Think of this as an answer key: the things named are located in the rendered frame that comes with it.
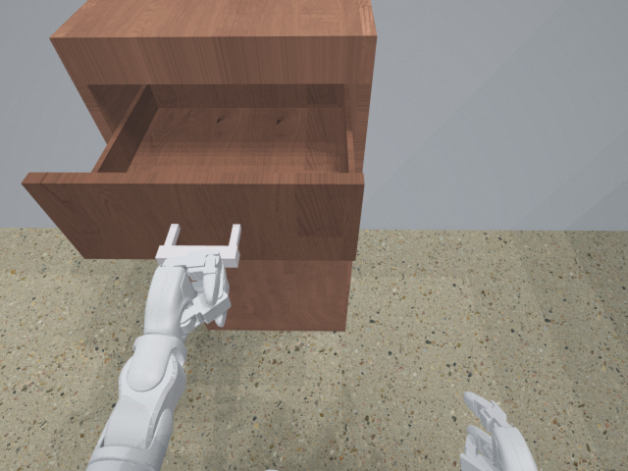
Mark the handle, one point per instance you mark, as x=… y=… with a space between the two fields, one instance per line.
x=229 y=254

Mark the cabinet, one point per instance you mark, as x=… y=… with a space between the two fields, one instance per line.
x=110 y=48

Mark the drawer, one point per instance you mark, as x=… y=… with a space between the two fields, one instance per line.
x=277 y=159

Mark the robot left hand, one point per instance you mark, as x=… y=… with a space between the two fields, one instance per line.
x=171 y=291

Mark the robot right hand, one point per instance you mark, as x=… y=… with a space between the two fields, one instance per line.
x=505 y=450

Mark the left robot forearm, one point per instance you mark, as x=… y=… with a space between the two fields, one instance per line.
x=138 y=431

